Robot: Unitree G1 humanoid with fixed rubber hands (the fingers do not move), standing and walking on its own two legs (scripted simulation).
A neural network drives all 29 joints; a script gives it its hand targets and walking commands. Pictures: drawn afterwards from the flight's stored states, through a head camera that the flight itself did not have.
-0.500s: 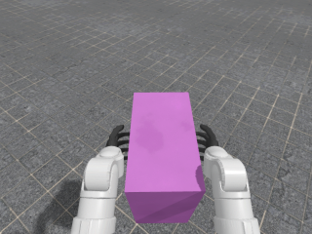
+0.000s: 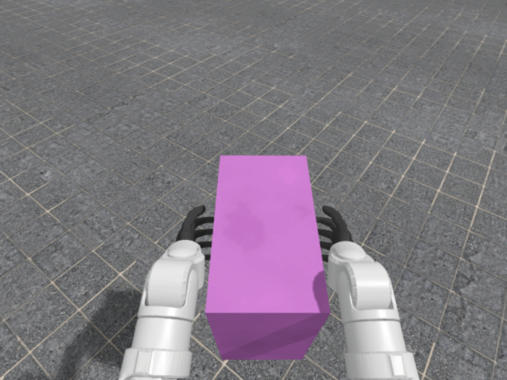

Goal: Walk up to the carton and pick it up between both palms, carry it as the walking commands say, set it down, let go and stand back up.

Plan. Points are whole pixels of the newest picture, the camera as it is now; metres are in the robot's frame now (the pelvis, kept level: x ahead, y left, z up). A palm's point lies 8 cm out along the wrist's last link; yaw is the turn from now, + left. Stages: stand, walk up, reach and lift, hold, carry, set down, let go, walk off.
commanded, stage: carry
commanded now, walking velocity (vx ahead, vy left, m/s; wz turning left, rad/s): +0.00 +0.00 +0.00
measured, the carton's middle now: (262, 261) +0.32 +0.00 -0.01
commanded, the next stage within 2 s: hold in 1.36 s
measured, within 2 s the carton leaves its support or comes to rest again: neither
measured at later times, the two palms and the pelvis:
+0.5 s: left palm (193, 253) +0.30 +0.11 +0.06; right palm (345, 253) +0.30 -0.13 +0.06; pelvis +0.00 -0.01 +0.00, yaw +0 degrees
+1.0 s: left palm (194, 255) +0.30 +0.11 +0.05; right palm (345, 255) +0.30 -0.13 +0.06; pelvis +0.00 -0.01 +0.00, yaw +0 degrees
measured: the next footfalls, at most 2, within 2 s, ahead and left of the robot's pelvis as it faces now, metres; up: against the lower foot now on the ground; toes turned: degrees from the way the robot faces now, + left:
none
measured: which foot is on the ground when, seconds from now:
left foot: down 0.00-1.00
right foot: down 0.00-1.00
